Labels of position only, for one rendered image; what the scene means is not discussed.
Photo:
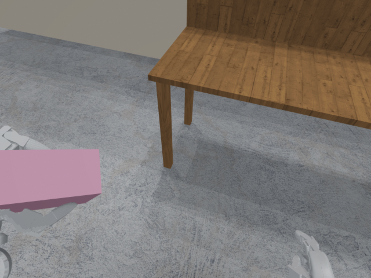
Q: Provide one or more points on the robot right hand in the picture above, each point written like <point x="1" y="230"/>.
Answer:
<point x="316" y="262"/>

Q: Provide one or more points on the table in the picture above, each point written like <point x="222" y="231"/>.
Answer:
<point x="311" y="57"/>

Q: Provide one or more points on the sponge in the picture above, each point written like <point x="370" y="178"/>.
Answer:
<point x="46" y="178"/>

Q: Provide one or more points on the robot left forearm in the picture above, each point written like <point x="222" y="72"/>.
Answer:
<point x="5" y="259"/>

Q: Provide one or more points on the robot left hand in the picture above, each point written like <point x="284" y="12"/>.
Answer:
<point x="28" y="221"/>

